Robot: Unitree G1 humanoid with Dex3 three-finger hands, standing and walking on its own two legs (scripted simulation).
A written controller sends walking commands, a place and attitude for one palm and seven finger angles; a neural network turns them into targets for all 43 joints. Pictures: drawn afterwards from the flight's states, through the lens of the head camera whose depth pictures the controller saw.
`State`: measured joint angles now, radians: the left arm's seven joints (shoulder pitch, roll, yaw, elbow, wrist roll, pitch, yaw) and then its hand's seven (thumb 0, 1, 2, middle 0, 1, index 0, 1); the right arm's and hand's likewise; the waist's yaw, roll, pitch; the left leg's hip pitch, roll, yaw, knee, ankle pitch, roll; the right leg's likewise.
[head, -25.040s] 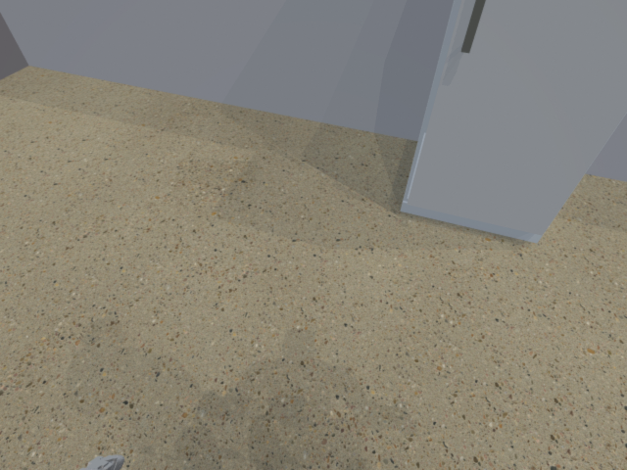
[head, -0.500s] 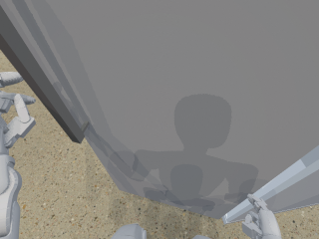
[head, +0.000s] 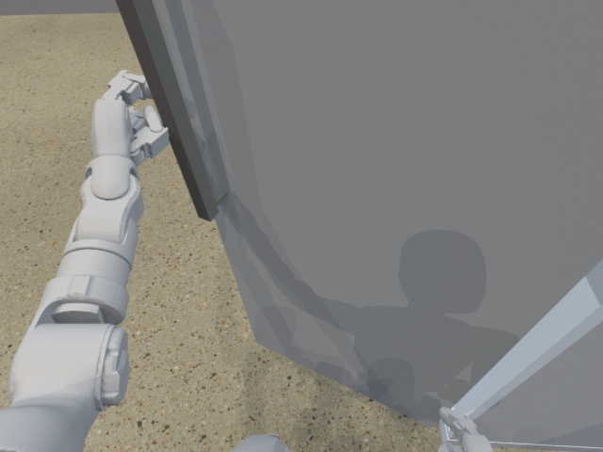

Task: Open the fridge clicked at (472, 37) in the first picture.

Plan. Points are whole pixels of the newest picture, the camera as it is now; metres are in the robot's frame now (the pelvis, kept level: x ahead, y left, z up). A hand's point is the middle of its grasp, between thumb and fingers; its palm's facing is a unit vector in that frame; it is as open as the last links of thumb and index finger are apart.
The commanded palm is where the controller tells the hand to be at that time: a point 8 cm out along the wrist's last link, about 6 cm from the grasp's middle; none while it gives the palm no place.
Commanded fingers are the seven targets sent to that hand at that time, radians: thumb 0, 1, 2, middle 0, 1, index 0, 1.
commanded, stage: stop walking and hold the door back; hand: left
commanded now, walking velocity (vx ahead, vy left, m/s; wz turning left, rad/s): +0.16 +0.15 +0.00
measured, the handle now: (178, 86) +0.47 +0.21 +0.25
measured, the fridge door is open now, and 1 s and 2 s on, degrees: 67 66 66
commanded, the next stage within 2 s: loosen the grip on the handle in 0.34 s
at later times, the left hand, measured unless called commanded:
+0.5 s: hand (170, 122) +0.47 +0.24 +0.19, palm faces +0.30 -0.92 -0.24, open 4.4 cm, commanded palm +0.42 +0.27 +0.18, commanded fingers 0.00 0.42 0.67 -0.45 -1.40 -0.45 -1.40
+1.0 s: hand (121, 112) +0.47 +0.30 +0.21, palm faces +0.29 -0.93 -0.21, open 12.7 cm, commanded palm +0.42 +0.32 +0.20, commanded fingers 0.00 -0.55 0.20 -0.25 -1.15 -0.25 -1.15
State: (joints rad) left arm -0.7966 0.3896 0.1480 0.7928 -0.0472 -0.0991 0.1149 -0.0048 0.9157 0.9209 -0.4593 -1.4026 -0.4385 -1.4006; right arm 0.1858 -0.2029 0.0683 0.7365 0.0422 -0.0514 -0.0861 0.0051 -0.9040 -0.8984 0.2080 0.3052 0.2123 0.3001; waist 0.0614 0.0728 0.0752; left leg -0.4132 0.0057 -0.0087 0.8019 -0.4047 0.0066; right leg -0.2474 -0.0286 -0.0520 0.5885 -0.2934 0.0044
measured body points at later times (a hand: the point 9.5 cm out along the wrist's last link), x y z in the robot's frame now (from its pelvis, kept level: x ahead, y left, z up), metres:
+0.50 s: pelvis +0.01 +0.02 +0.00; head +0.05 +0.00 +0.45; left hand +0.45 +0.29 +0.21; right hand +0.12 -0.24 -0.12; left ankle +0.06 +0.14 -0.73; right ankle +0.03 -0.09 -0.73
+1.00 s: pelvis +0.03 +0.04 +0.01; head +0.05 +0.05 +0.46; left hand +0.45 +0.35 +0.22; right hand +0.10 -0.23 -0.10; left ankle +0.05 +0.14 -0.73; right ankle +0.03 -0.09 -0.73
